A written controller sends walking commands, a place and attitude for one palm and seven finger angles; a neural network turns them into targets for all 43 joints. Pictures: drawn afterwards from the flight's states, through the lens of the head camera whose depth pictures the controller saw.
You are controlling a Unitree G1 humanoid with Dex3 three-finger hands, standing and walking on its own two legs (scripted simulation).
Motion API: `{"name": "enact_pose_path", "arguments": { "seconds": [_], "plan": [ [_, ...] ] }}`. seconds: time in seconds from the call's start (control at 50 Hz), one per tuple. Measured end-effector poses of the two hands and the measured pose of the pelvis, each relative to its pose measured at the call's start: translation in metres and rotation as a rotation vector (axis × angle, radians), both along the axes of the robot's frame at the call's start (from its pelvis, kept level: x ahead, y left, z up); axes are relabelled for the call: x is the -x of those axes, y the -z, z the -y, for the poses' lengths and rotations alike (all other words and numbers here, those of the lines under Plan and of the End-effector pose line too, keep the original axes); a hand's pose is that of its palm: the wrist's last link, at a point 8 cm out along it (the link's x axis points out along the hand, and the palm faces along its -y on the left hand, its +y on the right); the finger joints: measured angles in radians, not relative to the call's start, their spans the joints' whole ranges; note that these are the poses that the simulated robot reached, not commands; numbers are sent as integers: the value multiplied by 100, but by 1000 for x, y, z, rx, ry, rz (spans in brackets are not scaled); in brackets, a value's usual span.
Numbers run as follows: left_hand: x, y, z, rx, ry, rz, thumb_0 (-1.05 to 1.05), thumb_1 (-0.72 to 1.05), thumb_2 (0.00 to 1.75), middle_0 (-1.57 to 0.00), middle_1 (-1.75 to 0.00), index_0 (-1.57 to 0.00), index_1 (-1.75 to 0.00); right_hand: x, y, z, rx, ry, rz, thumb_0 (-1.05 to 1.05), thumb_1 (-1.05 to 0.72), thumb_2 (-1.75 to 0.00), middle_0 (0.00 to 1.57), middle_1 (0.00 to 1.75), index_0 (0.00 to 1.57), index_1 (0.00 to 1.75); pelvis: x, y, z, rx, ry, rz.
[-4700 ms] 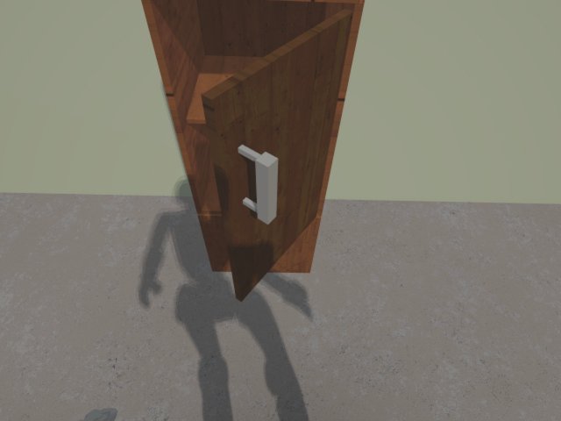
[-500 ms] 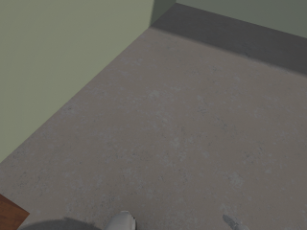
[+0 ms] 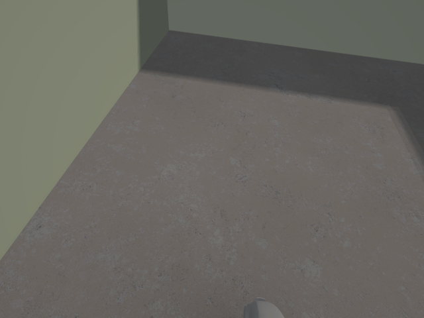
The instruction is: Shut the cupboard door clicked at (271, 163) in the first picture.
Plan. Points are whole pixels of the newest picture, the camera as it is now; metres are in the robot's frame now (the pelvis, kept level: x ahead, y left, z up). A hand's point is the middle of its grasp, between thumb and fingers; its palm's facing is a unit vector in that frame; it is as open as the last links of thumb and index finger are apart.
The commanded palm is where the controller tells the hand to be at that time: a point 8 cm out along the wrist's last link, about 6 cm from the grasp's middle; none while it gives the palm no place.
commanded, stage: walk to a spot facing it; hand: left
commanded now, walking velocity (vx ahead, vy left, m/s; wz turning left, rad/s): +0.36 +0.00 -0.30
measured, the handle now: out of the picture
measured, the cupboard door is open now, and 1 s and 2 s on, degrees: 53 53 53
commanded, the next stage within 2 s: turn to face it in 0.62 s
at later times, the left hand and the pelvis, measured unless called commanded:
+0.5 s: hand (154, 266) +0.28 +0.14 -0.18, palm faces -0.06 -0.97 -0.22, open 7.2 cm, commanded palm none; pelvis +0.22 -0.05 -0.01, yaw -6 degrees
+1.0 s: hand (155, 193) +0.49 +0.17 -0.18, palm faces +0.00 -0.98 -0.18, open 7.3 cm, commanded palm none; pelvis +0.40 -0.01 +0.00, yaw -3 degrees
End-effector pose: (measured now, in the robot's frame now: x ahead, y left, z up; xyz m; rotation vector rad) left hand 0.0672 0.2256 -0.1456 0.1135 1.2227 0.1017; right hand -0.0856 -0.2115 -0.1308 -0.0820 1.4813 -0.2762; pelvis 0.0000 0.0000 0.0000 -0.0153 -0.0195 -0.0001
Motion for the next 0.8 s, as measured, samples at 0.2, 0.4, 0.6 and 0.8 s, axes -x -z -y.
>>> {"name": "enact_pose_path", "arguments": {
  "seconds": [0.2, 0.4, 0.6, 0.8],
  "plan": [
    [-157, 12, 61, 29, 178, 58, 1, 91, 90, -20, -29, -19, -30, 5, 1, -33, -117, 166, -261, 1, -91, -90, 20, 30, 20, 30, -94, 17, 25, 12, 70, -22],
    [-209, 2, 53, -60, 63, 90, -5, 96, 89, -20, -30, -20, -30, -188, 22, 37, -57, 90, -6, 1, -91, -90, 20, 30, 20, 30, -182, 11, 52, 9, 94, -7],
    [-201, 12, 32, -36, 24, -154, -1, 93, 89, -20, -29, -19, -30, -409, 3, 76, 59, -64, 312, 2, -95, -90, 20, 30, 19, 30, -272, 11, 34, 25, 98, -17],
    [-258, 25, 10, 18, 40, -318, 0, 91, 89, -20, -30, -20, -30, -511, -1, 26, 71, -78, 374, 1, -91, -90, 20, 30, 20, 30, -360, 15, 1, 17, 151, 7]
  ]
}}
